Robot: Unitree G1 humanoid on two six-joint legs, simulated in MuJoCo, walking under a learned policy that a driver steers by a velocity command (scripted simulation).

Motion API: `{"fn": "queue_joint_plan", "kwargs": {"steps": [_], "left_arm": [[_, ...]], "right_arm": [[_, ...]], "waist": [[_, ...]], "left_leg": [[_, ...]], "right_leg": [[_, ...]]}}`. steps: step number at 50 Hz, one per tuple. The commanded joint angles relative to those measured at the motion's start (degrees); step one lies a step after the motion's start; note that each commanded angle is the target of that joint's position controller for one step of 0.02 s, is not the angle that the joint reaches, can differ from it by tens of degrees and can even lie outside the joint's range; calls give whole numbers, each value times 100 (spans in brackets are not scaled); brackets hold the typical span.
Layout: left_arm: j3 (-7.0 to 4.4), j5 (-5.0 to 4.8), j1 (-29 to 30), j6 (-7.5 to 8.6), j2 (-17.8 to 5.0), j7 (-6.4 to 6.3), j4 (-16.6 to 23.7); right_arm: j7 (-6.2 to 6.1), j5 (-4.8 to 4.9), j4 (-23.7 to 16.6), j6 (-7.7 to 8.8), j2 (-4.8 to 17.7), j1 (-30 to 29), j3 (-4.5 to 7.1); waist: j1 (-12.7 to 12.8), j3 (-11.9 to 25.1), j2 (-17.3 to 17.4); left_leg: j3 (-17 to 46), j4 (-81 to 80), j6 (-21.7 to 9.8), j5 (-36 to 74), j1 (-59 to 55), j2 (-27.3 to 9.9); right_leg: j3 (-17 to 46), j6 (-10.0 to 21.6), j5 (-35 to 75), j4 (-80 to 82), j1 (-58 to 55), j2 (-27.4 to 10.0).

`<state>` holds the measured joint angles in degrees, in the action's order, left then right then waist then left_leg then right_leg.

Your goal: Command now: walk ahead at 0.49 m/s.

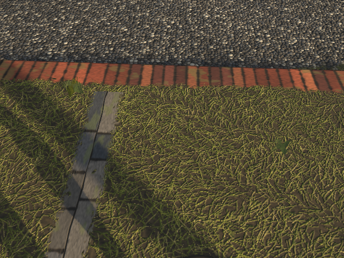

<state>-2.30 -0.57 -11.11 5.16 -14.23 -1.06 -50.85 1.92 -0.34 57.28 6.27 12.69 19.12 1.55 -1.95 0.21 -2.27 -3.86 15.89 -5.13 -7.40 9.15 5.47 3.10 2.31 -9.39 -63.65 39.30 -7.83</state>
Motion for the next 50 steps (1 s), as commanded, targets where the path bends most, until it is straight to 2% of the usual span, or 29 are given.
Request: {"fn": "queue_joint_plan", "kwargs": {"steps": [1,5,10,12,13,14,15,16,17,18,19,20,21,23,25,30,33,35,37,39,40,41,42,43,44,45,46,48,50], "left_arm": [[-79,55,-101,2,-268,-21,250],[-37,-4,786,61,-165,59,481],[-6,-72,1449,125,-227,244,774],[-45,-73,1283,175,-354,300,800],[-104,-68,938,198,-473,306,730],[-233,-59,151,209,-688,286,491],[-386,-17,-1040,216,-1110,239,197],[-547,76,-1791,166,-1759,226,43],[-412,62,-1847,157,-1284,242,21],[-293,24,-1288,166,-938,238,112],[-215,13,-705,150,-723,236,254],[-152,33,-319,142,-537,267,312],[-107,70,-150,157,-398,293,311],[-113,86,-256,185,-400,320,175],[-157,93,-472,203,-568,275,40],[-167,52,-890,118,-676,125,-144],[-152,48,-1071,60,-718,74,-273],[-148,35,-1222,-7,-723,53,-397],[-156,16,-1135,-65,-728,18,-455],[-189,-11,-864,-111,-807,-12,-439],[-171,6,-879,-126,-749,-9,-423],[-85,130,-1183,-98,-516,6,-351],[124,147,-2109,-70,138,72,-575],[57,14,-2173,-70,-173,102,-735],[-42,-96,-1610,-114,-529,89,-583],[-71,-90,-1103,-197,-565,22,-457],[-104,-24,-880,-299,-532,-52,-414],[-85,41,-991,-469,-297,-145,-442],[-50,56,-1082,-526,-114,-208,-523]], "right_arm": [[-122,19,-323,82,792,-194,129],[-195,105,-219,11,919,265,148],[-215,143,-38,-119,972,656,187],[-230,149,-37,-177,1048,582,224],[-231,145,-67,-204,1096,453,236],[-228,117,-104,-234,1026,342,206],[-223,38,-237,-228,815,273,110],[-162,20,-330,-97,132,891,-98],[-127,125,-222,70,368,892,-59],[-106,278,-388,153,910,335,86],[-130,285,-495,164,951,-61,101],[-169,204,-523,124,871,-260,126],[-199,146,-511,37,784,-201,160],[-215,122,-443,-115,507,23,141],[-236,94,-541,-173,516,-175,168],[-195,69,-897,-137,424,-1283,168],[-139,53,-1026,-96,331,-1811,117],[-86,62,-1089,-81,331,-1975,104],[-37,51,-1108,-57,454,-1917,132],[-35,-6,-928,-12,712,-1311,234],[-60,-51,-705,18,921,-731,324],[-95,-160,-583,28,1318,-167,398],[-116,-179,-532,-63,1302,34,348],[-80,-43,-508,-126,925,186,256],[-74,38,-599,-155,862,-287,229],[-104,39,-710,-176,708,-855,169],[-126,-11,-763,-184,588,-1233,116],[-150,-124,-742,-235,584,-1569,119],[-192,-182,-678,-258,604,-1520,132]], "waist": [[233,-340,393],[-97,-367,445],[-276,-539,522],[-105,-435,616],[123,-239,691],[524,219,645],[975,1075,343],[851,1936,-1101],[889,2312,-1204],[774,1381,-835],[597,869,-405],[428,470,-80],[229,282,-153],[73,162,-226],[39,10,-130],[299,-222,-115],[445,-371,-105],[499,-311,-186],[382,-205,-286],[8,151,-324],[-202,509,-129],[-178,1280,498],[85,2124,1727],[-74,2583,1387],[-50,1892,1006],[61,1241,620],[195,841,505],[450,554,849],[475,604,977]], "left_leg": [[1200,-1097,-943,452,486,-1630],[926,-1025,-711,502,-3,-1549],[1025,-584,-647,481,-941,-1914],[1078,-255,-555,919,-1162,-2033],[1005,133,-477,1710,-1151,-1983],[765,1054,-346,2652,-1009,-1700],[456,2635,-141,2302,-96,-1361],[105,4990,321,-118,2373,-365],[1017,5905,254,-2385,3186,-263],[1075,6215,127,-2057,3674,-640],[894,6019,94,-1484,3551,-976],[796,5629,127,-1081,3311,-1169],[815,5274,146,-805,2945,-1339],[718,5019,222,-554,2588,-1366],[691,4657,308,-189,2862,-1391],[581,2899,405,1109,3199,-1302],[298,1962,403,1486,2642,-990],[299,1690,351,1474,2447,-874],[403,1445,204,1208,2285,-812],[341,1071,22,1152,1501,-622],[266,787,-85,1980,652,-577],[994,1368,-416,4531,-1014,-1435],[2536,1512,-1504,5843,-2756,-2855],[3064,1177,-1658,4760,-2600,-2887],[2671,851,-1399,3533,-1813,-2643],[2273,569,-1137,2586,-967,-2373],[2022,296,-999,1935,-144,-2229],[1516,-85,-769,1126,965,-1829],[1246,-161,-798,1005,1196,-1692]], "right_leg": [[27,-131,949,868,168,-193],[-219,-183,1635,2395,-66,88],[-244,-60,1041,3208,-15,245],[-309,102,578,3435,-404,357],[-443,204,432,3544,-973,514],[-597,354,426,3658,-2016,716],[22,692,580,3470,-3781,153],[2580,1609,-55,3810,-6144,-1301],[3998,1793,-514,4600,-6362,-1589],[3142,1434,-528,4649,-5607,-1387],[2271,1230,-108,4764,-4713,-1149],[1692,1121,280,4996,-3913,-888],[1250,1002,499,5206,-3392,-650],[822,1043,931,5459,-2932,-463],[551,1109,1415,5578,-2915,-439],[138,954,1457,5716,-3209,-316],[-219,803,2386,5491,-3179,-173],[-234,759,2767,5180,-3473,-267],[-137,657,3055,4792,-3818,-399],[-91,462,3492,4098,-4018,-329],[-216,288,3480,3331,-3948,6],[-385,51,1897,2036,-2980,402],[-394,-310,-2223,110,-1333,1089],[335,-364,-3161,-657,-1124,1058],[322,-370,-2897,-824,-809,812],[142,-418,-2509,-605,-737,580],[124,-457,-2174,-235,-942,401],[-24,-473,-1813,769,-1807,332],[-170,-465,-1705,1549,-2258,434]]}}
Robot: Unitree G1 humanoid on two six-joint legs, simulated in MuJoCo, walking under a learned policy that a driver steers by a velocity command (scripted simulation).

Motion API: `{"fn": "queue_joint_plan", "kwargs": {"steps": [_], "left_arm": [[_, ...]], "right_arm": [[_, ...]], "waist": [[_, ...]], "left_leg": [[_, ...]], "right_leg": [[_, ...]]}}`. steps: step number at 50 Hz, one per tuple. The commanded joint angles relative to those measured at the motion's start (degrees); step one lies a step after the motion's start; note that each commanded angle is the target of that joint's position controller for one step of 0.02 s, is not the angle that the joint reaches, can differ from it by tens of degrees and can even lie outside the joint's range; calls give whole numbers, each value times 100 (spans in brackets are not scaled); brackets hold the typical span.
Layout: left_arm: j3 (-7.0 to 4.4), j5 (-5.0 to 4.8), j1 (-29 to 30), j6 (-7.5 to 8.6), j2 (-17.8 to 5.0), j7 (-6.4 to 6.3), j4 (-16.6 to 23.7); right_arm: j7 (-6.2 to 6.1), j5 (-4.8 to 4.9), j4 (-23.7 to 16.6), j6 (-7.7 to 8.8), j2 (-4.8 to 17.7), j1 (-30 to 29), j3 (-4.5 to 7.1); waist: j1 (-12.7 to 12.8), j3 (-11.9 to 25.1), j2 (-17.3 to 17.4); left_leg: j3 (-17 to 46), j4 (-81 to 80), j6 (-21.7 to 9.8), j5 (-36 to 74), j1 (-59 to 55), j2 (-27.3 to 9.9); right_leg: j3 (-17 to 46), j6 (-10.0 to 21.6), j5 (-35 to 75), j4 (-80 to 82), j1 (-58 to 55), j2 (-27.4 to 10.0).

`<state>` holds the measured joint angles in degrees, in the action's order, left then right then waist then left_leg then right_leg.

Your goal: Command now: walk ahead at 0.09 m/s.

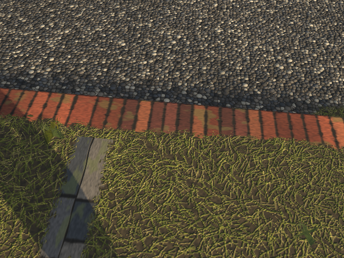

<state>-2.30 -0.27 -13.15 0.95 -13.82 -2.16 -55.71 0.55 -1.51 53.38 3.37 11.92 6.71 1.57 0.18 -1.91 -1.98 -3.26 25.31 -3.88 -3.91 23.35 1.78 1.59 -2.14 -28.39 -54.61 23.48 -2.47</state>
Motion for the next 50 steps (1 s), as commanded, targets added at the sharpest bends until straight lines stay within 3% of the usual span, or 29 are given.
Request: {"fn": "queue_joint_plan", "kwargs": {"steps": [1,3,4,5,8,9,10,11,12,13,15,17,20,24,26,28,29,30,31,32,33,34,36,38,42,46,50], "left_arm": [[-46,33,-854,-130,-158,-107,-57],[-87,46,-858,-158,-276,-73,-102],[-121,70,-827,-149,-372,-47,-101],[-147,94,-802,-126,-426,-23,-109],[-127,136,-1088,-14,-215,13,-316],[-145,162,-1328,34,-326,4,-404],[-247,111,-1721,84,-726,-23,-517],[-382,47,-1526,171,-1218,-19,-455],[-314,115,-1087,317,-955,-49,-301],[-269,84,-871,425,-711,-29,-245],[-248,-41,-893,490,-543,41,-229],[-216,-25,-1111,493,-417,60,-294],[-262,1,-1291,460,-608,51,-316],[-352,-80,-1480,434,-836,85,-397],[-389,-138,-1446,407,-862,102,-432],[-392,-149,-1244,380,-834,103,-399],[-348,-112,-1090,383,-707,109,-343],[-252,-32,-976,410,-395,117,-139],[-105,-40,-1132,555,131,106,21],[-237,-146,-890,650,-371,136,11],[-285,-209,-637,696,-556,166,83],[-301,-187,-498,688,-527,137,78],[-341,-111,-480,585,-370,85,91],[-341,-106,-447,483,-229,85,142],[-315,-19,452,435,-210,133,517],[-206,-64,1367,442,-124,260,784],[-138,-107,2010,471,-174,403,1042]], "right_arm": [[-77,-39,-256,23,702,-228,137],[-115,120,-201,-34,973,-141,226],[-145,206,-196,-83,1169,-143,295],[-180,259,-198,-121,1225,-156,329],[-221,361,-249,-139,940,-343,310],[-213,379,-339,-125,726,-499,266],[-206,391,-469,-70,446,-680,221],[-183,375,-573,25,511,-752,234],[-140,348,-491,92,761,-583,321],[-93,322,-341,113,793,-313,352],[-71,240,-232,135,718,-331,371],[-34,236,-244,135,502,-553,331],[9,278,-355,125,317,-1027,237],[66,336,-451,120,456,-1297,193],[86,344,-456,127,580,-1168,210],[55,330,-208,118,780,-358,324],[8,349,61,120,1059,527,473],[-52,269,237,123,1562,1488,621],[6,242,336,117,1850,1913,641],[37,211,292,180,1428,1593,496],[63,227,157,214,1068,1080,389],[99,198,54,230,869,667,326],[131,135,71,237,539,449,222],[85,134,211,249,575,710,218],[-63,133,331,239,832,1074,244],[-113,187,408,235,911,1432,248],[-133,241,605,157,947,1892,278]], "waist": [[235,905,934],[233,976,983],[252,847,1085],[285,679,1114],[535,274,807],[607,96,264],[660,-9,-766],[590,-461,-1618],[306,-544,-1182],[125,-417,-904],[133,-193,-502],[210,-73,-461],[394,-142,-581],[513,-277,-702],[383,-315,-729],[-70,-66,-633],[-474,414,-378],[-801,1205,709],[-743,1679,2116],[-662,1299,1479],[-479,769,1168],[-309,504,783],[-51,224,752],[42,136,754],[-37,-102,502],[-275,-300,507],[-432,-491,464]], "left_leg": [[1185,-1132,-932,344,-252,-1330],[1340,-1460,-866,-1752,-112,-1337],[1471,-1643,-800,-2578,71,-1379],[1573,-1781,-724,-3110,245,-1419],[1401,-1582,-401,-3408,559,-1207],[1034,-847,-189,-3094,763,-873],[170,666,138,-2544,1463,-187],[115,1807,96,-2064,2139,45],[555,2407,10,-1709,2315,-230],[635,2567,-16,-1340,2408,-291],[556,2562,32,-904,2400,-438],[353,2272,145,-465,2048,-456],[120,1402,269,-200,1382,-395],[-14,706,254,-431,742,-358],[-28,442,124,-584,345,-356],[-129,227,-33,-605,-783,-195],[41,142,-198,-598,-1957,-263],[1615,-69,-631,-1000,-3621,-1467],[3987,-1013,-1316,-1928,-4476,-2461],[4053,-1130,-1284,-2266,-3999,-2412],[3263,-1143,-1056,-1970,-3371,-2199],[2624,-1267,-906,-1493,-2727,-1930],[1786,-1519,-758,-561,-1900,-1539],[1452,-1636,-803,192,-1691,-1468],[1096,-1778,-841,909,-1736,-1453],[733,-1951,-711,731,-1716,-1299],[694,-1722,-686,826,-2501,-1560]], "right_leg": [[-41,2,438,960,-833,-92],[-247,111,1064,1389,-1128,16],[-413,192,1149,1442,-1202,118],[-495,301,1070,1491,-1249,152],[-481,735,825,2445,-1601,109],[108,1000,260,3292,-1668,-295],[1493,1422,-1027,4282,-1895,-1176],[3036,1793,-1793,5084,-1692,-2000],[2934,1673,-1274,5042,-1706,-1937],[2442,1437,-607,4926,-1924,-1694],[1742,1163,288,4838,-2262,-1438],[1179,1089,974,4831,-2194,-1202],[717,1104,1352,4852,-1875,-1049],[609,1192,1433,4669,-1773,-1173],[638,1166,1406,4471,-1742,-1305],[453,1011,2184,3811,-1470,-1185],[124,836,2997,2766,-1092,-901],[-450,469,2368,650,268,-387],[-278,282,-298,-1016,1864,366],[336,380,-222,-1980,2366,20],[282,535,329,-2089,2527,-257],[183,574,895,-1903,2287,-476],[164,584,1480,-1365,1763,-695],[92,533,1681,-1014,1654,-704],[38,337,2579,307,2042,-629],[-211,358,3426,1634,1617,-355],[-199,484,3274,2248,1742,-247]]}}
Over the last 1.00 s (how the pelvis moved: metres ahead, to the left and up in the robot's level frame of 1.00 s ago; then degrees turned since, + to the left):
0.48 -0.03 -0.01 0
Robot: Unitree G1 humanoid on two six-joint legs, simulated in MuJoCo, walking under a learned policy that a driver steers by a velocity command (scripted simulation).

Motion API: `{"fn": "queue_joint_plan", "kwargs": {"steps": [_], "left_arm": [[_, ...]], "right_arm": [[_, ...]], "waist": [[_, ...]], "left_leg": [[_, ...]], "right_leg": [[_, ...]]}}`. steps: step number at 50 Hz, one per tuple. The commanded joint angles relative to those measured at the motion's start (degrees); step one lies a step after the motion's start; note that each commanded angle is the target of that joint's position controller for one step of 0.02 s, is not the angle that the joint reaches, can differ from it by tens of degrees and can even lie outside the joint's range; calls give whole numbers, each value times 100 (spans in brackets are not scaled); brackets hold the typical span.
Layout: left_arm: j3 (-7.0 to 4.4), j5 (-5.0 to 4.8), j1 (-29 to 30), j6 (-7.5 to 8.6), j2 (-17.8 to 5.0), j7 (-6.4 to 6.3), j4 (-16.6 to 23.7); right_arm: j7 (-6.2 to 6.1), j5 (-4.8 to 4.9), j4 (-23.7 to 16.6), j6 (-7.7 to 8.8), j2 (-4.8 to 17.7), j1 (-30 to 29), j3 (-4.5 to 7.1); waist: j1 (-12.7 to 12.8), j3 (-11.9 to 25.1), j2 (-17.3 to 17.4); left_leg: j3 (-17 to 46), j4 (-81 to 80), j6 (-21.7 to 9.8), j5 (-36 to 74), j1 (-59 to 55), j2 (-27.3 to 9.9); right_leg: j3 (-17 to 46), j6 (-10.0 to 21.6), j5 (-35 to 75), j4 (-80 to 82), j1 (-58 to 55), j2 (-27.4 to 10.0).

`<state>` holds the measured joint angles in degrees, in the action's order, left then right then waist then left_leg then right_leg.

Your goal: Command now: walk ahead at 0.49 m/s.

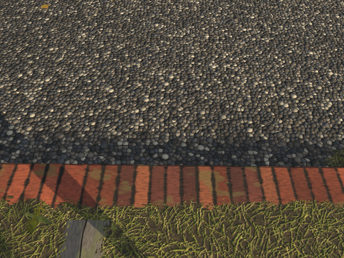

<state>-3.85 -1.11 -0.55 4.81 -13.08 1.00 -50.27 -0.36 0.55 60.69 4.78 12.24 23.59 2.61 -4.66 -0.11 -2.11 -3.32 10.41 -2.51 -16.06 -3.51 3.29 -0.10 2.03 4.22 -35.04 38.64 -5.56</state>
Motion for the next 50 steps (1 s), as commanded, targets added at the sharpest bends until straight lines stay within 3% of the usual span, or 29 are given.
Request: {"fn": "queue_joint_plan", "kwargs": {"steps": [1,4,5,6,7,8,9,10,11,13,15,19,22,26,31,32,33,34,35,36,37,38,39,40,42,44,47,48,50], "left_arm": [[20,-29,836,99,-286,124,560],[-91,-20,398,131,-594,157,537],[-217,-13,-398,140,-816,129,326],[-351,35,-1567,147,-1145,75,31],[-492,161,-2445,124,-1722,30,-142],[-340,129,-2506,99,-1316,25,-165],[-228,82,-1988,109,-986,21,-105],[28,646,-1985,220,-197,-69,-310],[50,593,-1612,227,-139,-107,-296],[115,525,-1184,161,82,-152,-229],[103,604,-1335,208,119,-116,-270],[120,814,-1731,312,25,19,-401],[168,689,-2035,296,41,186,-486],[126,626,-2776,338,-163,328,-772],[38,524,-3095,155,-256,211,-933],[10,512,-3014,119,-312,168,-913],[-15,528,-2906,102,-394,131,-880],[-21,603,-2892,123,-392,115,-814],[166,639,-3667,204,163,157,-761],[275,651,-3386,243,225,324,-671],[129,455,-2337,211,-53,418,-415],[52,407,-1782,248,-230,321,-327],[39,554,-1712,269,-260,177,-282],[83,626,-1713,278,-27,97,-269],[153,629,-1875,197,382,58,-328],[138,552,-1777,139,321,112,-347],[186,563,-1048,50,277,154,-135],[180,592,-752,32,203,176,-27],[199,583,-447,-32,222,220,81]], "right_arm": [[-49,39,-100,-11,942,242,193],[-55,40,-121,-82,1085,131,254],[-45,38,-152,-114,1054,13,236],[-25,-7,-275,-118,920,-119,169],[28,-9,-357,-36,267,522,-20],[57,84,-234,97,288,563,-29],[53,247,-392,151,811,17,143],[254,-619,-224,282,691,76,89],[287,-727,-328,291,351,-93,42],[402,-576,-299,216,-52,9,-69],[496,-428,-293,158,-8,-44,-68],[473,-458,-683,113,125,-927,-90],[451,-529,-978,-22,14,-1504,-149],[371,-465,-1281,-198,105,-2026,-132],[309,-419,-1522,-214,252,-2662,-17],[307,-364,-1543,-170,307,-2636,24],[298,-277,-1515,-102,428,-2415,95],[266,-170,-1338,-10,684,-1723,208],[251,-116,-993,25,832,-440,201],[139,-236,-600,-15,1132,1096,281],[85,-438,-304,87,1156,1505,357],[41,-351,-424,181,1172,714,421],[21,-302,-502,186,823,133,332],[32,-268,-560,170,426,-194,217],[73,-332,-597,138,-84,-367,54],[106,-363,-632,218,-38,-327,58],[245,-514,-526,300,55,48,38],[310,-505,-510,289,75,203,21],[451,-494,-440,261,177,324,5]], "waist": [[68,-669,492],[433,-242,728],[875,212,769],[1354,977,665],[1231,2068,-537],[1227,2662,-1001],[1167,1715,-731],[1004,182,-388],[741,-144,-409],[398,-36,-101],[416,-70,-65],[526,-269,12],[544,-276,-70],[652,-521,-115],[665,-553,-182],[532,-460,-192],[313,-192,-224],[115,446,-144],[75,1893,821],[-574,2389,1251],[-785,1510,737],[-544,413,616],[-249,136,685],[-13,76,581],[368,-36,373],[413,-156,351],[338,-184,347],[272,-153,259],[293,-97,507]], "left_leg": [[702,-107,-800,2219,-25,-1795],[659,718,-649,4158,-264,-1826],[546,1613,-540,4928,-59,-1618],[424,3030,-365,4284,985,-1322],[105,5472,75,1602,3420,-399],[1015,6535,38,-1589,4028,-67],[1160,6915,-56,-1387,4504,-422],[1356,6543,-363,-505,4504,-527],[1143,6180,-449,-233,4493,-766],[1200,5917,-479,316,3868,-1030],[1202,5903,-433,669,4037,-982],[1213,4757,-370,1877,4832,-943],[582,3551,-159,2704,4088,-905],[478,2592,-121,2339,4258,-776],[309,1779,-383,1128,4377,-589],[136,1627,-483,1173,3929,-446],[-54,1637,-639,1445,2986,-235],[13,2160,-867,1821,1463,-135],[1409,2435,-1665,1830,-1507,-1042],[3641,1288,-2273,1602,-2891,-2165],[3869,701,-1813,722,-2592,-2145],[3224,543,-1429,327,-1307,-2024],[2767,380,-1359,308,-262,-1864],[2386,234,-1377,589,372,-1786],[2006,-158,-1387,1071,1196,-1713],[1611,-355,-1371,1194,1363,-1579],[1140,-215,-1410,2391,1482,-1484],[1011,-120,-1377,2779,1531,-1419],[698,41,-1282,3165,1976,-1223]], "right_leg": [[-35,125,-164,389,220,90],[-269,352,-791,572,-920,446],[-379,499,-769,679,-2044,628],[73,763,-561,435,-3928,198],[2534,1577,-1363,620,-6470,-1489],[4127,1715,-1782,1537,-6588,-1970],[3302,1365,-2015,1688,-5757,-1771],[2657,1207,-3558,2285,-4243,-1340],[1954,1150,-3101,2479,-3643,-1134],[1240,1075,-1907,2681,-2947,-1127],[679,1122,-1451,2886,-2866,-1015],[-86,1316,-626,3033,-3035,-888],[-641,1313,-46,2948,-2583,-653],[-422,1321,457,2871,-3615,-952],[-301,1090,864,2579,-5213,-1277],[-405,1011,1372,2334,-5170,-1238],[-629,851,2217,1842,-4804,-1057],[-961,517,2549,947,-4122,-677],[-1151,117,1032,-764,-2044,-26],[-601,-115,-3286,-2149,-709,728],[325,138,-3737,-3245,330,673],[488,292,-3252,-3582,701,229],[540,414,-2967,-3500,301,-3],[524,472,-2674,-3342,-30,-166],[491,426,-2258,-3054,-491,-288],[366,315,-1830,-2626,-267,-280],[158,94,-571,-1583,69,-292],[116,47,-146,-1096,13,-233],[-116,-10,278,-847,-582,-2]]}}
Over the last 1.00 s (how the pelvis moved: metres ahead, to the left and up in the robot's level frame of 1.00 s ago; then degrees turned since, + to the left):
0.35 0.06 0.01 0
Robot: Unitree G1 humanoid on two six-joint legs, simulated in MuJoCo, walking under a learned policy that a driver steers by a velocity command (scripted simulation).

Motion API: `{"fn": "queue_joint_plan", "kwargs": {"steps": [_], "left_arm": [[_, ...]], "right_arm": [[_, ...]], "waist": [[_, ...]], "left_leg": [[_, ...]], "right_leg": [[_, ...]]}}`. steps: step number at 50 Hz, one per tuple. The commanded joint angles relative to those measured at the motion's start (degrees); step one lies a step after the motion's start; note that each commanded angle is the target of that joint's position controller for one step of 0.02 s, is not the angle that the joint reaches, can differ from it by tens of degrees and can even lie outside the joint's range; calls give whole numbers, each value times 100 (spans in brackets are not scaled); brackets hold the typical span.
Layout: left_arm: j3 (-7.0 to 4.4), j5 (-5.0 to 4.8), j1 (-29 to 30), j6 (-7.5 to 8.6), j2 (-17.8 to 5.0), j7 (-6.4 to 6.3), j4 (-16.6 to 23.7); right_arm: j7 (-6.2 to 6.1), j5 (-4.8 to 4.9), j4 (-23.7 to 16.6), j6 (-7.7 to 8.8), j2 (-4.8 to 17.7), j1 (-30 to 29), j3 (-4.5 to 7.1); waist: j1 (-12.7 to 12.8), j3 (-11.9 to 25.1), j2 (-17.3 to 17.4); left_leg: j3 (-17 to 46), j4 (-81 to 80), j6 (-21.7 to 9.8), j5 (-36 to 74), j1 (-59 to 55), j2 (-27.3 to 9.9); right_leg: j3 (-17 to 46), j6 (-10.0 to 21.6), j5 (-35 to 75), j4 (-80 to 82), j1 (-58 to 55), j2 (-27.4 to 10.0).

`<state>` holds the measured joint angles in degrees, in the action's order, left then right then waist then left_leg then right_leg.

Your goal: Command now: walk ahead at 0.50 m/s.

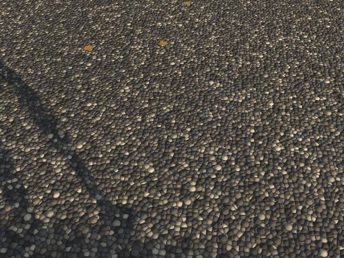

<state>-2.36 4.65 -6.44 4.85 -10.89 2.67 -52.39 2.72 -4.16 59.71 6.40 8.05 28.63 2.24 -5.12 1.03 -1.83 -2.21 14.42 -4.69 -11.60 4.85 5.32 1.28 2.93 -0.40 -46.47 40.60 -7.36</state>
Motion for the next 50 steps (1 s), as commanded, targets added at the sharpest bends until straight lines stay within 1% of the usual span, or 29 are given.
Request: {"fn": "queue_joint_plan", "kwargs": {"steps": [1,2,6,9,10,11,12,13,14,15,17,22,23,25,27,29,31,32,33,35,36,37,38,39,40,41,43,47,50], "left_arm": [[30,13,196,-61,-98,73,329],[18,99,-238,-63,-143,125,220],[-152,-4,276,49,-550,-65,567],[-381,-162,-1245,181,-901,-174,253],[-445,-202,-2188,260,-1087,-210,-22],[-351,-166,-2617,234,-1104,-214,-38],[-293,41,-3274,318,-983,-141,-301],[-326,25,-2599,455,-954,-109,-292],[-206,-117,-1802,412,-577,-102,-178],[-41,-85,-1516,353,-116,-92,-140],[83,-55,-1184,346,215,-109,-52],[101,104,-2013,341,-219,-157,-368],[170,100,-2481,370,48,-268,-568],[274,-128,-2928,419,144,-374,-550],[282,-53,-2944,325,-173,-162,-566],[332,-112,-3030,334,-146,0,-606],[314,-223,-3238,347,-233,-76,-722],[-69,-842,-2672,105,-755,-360,-513],[-61,-802,-2827,-57,-734,-456,-598],[-9,-569,-3000,-185,-273,-433,-733],[-40,-536,-2781,-110,-197,-366,-693],[102,-721,-3307,-5,325,-315,-682],[84,-883,-3213,164,-166,-288,-336],[47,-1003,-2533,264,-310,-324,64],[36,-985,-1780,234,-343,-452,306],[-58,-852,-1412,163,-452,-559,381],[-72,-545,-1533,-65,-120,-574,305],[-58,-461,-988,20,-61,-515,450],[-42,-499,-510,-55,-181,-405,564]], "right_arm": [[201,-25,-300,94,620,-67,34],[229,-191,-223,90,676,98,28],[87,-121,-196,146,703,107,6],[90,-51,-333,162,1115,-474,154],[160,-77,-225,166,840,21,120],[266,-193,1,163,-20,1240,-127],[272,68,-575,211,205,31,-43],[164,128,-1088,123,465,-1315,51],[12,23,-1096,19,629,-1421,69],[-86,-104,-1001,-41,434,-1096,22],[-141,-281,-901,-180,96,-885,-87],[116,-264,-1192,-89,217,-1544,-172],[139,-272,-1269,-58,304,-1904,-177],[101,-214,-1438,-46,525,-2691,-136],[99,-120,-1559,-211,478,-2922,-170],[90,-200,-1711,-351,543,-3128,-200],[66,-214,-1824,-363,625,-3529,-236],[119,1048,-2004,-159,896,-4083,-69],[157,1090,-1885,-73,770,-3850,-113],[175,722,-1193,-27,850,-2007,66],[138,609,-716,-98,1129,-432,201],[93,466,-533,-82,1405,332,179],[41,650,-460,-168,1693,576,320],[-61,624,-413,-273,1784,475,356],[-159,558,-470,-326,1508,-81,289],[-194,467,-729,-236,1066,-898,114],[-186,391,-774,-123,821,-1816,-17],[-408,314,-739,-125,1112,-1747,73],[-433,477,-573,-184,1314,-1382,152]], "waist": [[352,-260,562],[499,-256,645],[586,-341,503],[1310,-22,274],[1366,728,-309],[997,1960,-1549],[1507,1191,-931],[1436,-356,-374],[1069,-168,360],[719,38,480],[378,-307,119],[549,31,17],[830,-4,205],[1220,-198,125],[1117,-459,-154],[1079,-853,-32],[1267,-1060,101],[1428,-1132,288],[1356,-905,380],[698,1,209],[-59,554,210],[-176,1705,1284],[-352,2561,1631],[-310,2400,1586],[-137,1645,771],[165,1009,82],[905,-158,-60],[858,-28,656],[699,322,720]], "left_leg": [[557,-338,-1041,2562,1305,-1410],[567,-41,-1022,2576,1422,-1519],[690,605,-744,3208,348,-1727],[273,2402,-413,4625,1054,-1318],[178,4153,-216,3076,1806,-792],[225,6644,235,-2630,3084,106],[1097,7451,133,-2626,4544,243],[1298,7470,36,-1822,5552,-203],[1219,7271,42,-1079,4979,-564],[1242,6904,43,-516,4418,-738],[1051,6200,36,31,3950,-1001],[222,4573,186,1767,3348,-1028],[728,3855,270,2978,4200,-1283],[505,2125,303,4265,4427,-1253],[-8,2010,286,3949,2741,-1026],[120,1903,311,3463,2568,-1119],[293,1061,292,3146,3001,-1240],[355,620,260,2680,3008,-898],[319,150,201,3024,2655,-919],[-119,302,-32,3581,282,-752],[396,1029,-304,4784,-1706,-1354],[1246,2782,-912,6405,-4021,-2507],[2506,2490,-1543,4391,-4496,-2995],[3301,1496,-1793,1378,-4010,-3227],[3523,637,-1681,-309,-2847,-3119],[3332,333,-1446,-260,-1556,-3078],[2232,303,-1121,1834,1214,-2520],[450,246,-714,3400,2297,-1381],[598,354,-663,3498,1476,-1651]], "right_leg": [[-295,-99,751,340,-993,264],[-222,-92,1079,-557,-1230,269],[-273,47,-222,-262,-877,375],[-743,343,-566,406,-3341,869],[-257,934,357,634,-5011,590],[2304,2580,2061,1220,-6476,-961],[3900,2610,991,2272,-6211,-1369],[3687,2210,-382,2473,-4855,-1508],[3114,2020,-633,2382,-3865,-1358],[2495,1949,-567,2351,-3072,-1091],[1711,1634,-849,2745,-1878,-664],[556,1289,-166,2080,-1315,-99],[743,1158,-841,1739,-2227,-66],[700,1063,-1581,1163,-2575,120],[743,1174,-2269,1492,-1116,16],[1145,1297,-2755,1396,-1146,-271],[1432,1179,-2750,1043,-2299,-362],[1189,774,-1816,584,-2637,-253],[980,637,-1314,47,-3018,-158],[415,438,-358,-1910,-2458,321],[245,219,-1833,-3784,-912,695],[470,-39,-4834,-6003,960,1003],[949,-95,-4490,-6390,1798,779],[773,-155,-3878,-6466,2473,580],[226,-245,-3151,-6380,2714,359],[401,-193,-2011,-5358,2408,210],[468,-360,-1624,-3938,1006,-43],[45,-522,-234,-147,-1177,229],[65,-450,451,802,-1587,494]]}}
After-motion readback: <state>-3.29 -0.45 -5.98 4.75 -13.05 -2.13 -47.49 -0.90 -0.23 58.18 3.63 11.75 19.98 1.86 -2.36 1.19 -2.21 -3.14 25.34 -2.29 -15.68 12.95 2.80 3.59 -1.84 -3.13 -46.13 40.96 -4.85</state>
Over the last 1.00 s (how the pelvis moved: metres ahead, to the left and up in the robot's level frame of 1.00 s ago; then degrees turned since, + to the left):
0.58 0.07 0.01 9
